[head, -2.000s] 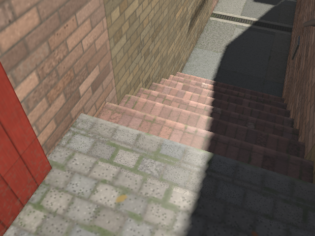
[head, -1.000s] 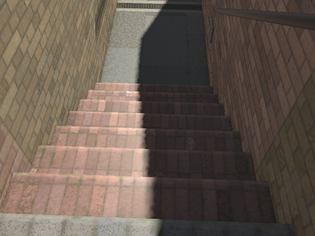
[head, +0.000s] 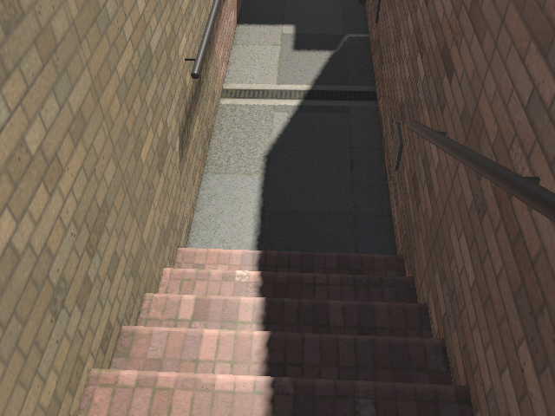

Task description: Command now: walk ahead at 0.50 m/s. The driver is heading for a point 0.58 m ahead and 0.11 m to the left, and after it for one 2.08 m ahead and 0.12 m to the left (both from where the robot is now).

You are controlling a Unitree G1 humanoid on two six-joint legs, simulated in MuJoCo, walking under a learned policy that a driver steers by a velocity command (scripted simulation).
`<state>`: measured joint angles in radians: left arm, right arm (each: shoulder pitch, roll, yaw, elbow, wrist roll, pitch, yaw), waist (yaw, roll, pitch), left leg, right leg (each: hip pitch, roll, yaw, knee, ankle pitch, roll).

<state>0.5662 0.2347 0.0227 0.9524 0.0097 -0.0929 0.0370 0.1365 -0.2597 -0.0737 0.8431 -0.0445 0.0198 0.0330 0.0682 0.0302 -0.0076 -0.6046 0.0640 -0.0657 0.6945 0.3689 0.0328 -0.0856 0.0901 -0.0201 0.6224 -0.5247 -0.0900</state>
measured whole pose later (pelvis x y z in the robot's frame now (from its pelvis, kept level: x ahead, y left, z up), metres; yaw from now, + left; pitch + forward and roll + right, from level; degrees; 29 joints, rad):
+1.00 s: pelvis +0.27 +0.03 -0.16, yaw +1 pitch +0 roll +1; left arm 0.16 0.27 0.08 0.97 0.02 -0.01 0.00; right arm 0.55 -0.26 -0.04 1.06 -0.03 -0.07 -0.02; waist -0.08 -0.01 0.00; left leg -0.11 -0.04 0.04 0.59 -0.47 0.05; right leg -0.51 -0.04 0.03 0.89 -0.10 -0.04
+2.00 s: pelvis +0.73 +0.03 -0.49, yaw +15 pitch -2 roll +0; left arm 0.30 0.22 0.06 0.98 0.05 -0.02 0.03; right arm 0.39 -0.18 -0.03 1.08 -0.03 -0.06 0.00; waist 0.04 -0.04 0.00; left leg -0.28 -0.09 0.08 0.72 -0.41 0.11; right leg -0.73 -0.04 0.12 1.34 -0.21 -0.05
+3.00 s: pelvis +1.25 +0.11 -0.81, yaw -5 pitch +1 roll +0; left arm 0.38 0.22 0.03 0.96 0.04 0.00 0.03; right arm 0.34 -0.18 -0.03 0.93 -0.02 -0.07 0.00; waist 0.04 -0.02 -0.02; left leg -0.31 -0.08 0.02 0.61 -0.31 0.09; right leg -0.65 0.10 0.07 1.82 -0.63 -0.11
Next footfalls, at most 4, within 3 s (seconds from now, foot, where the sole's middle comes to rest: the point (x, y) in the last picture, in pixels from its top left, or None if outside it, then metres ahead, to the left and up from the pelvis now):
0.16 left None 0.22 0.13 -0.91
0.54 right None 0.25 -0.08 -0.91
1.22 right None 0.49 -0.15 -1.08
1.80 left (283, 410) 0.75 0.09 -1.24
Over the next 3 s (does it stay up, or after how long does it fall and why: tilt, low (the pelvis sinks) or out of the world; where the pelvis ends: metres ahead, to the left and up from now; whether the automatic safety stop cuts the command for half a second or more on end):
stays up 1.25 0.11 -0.81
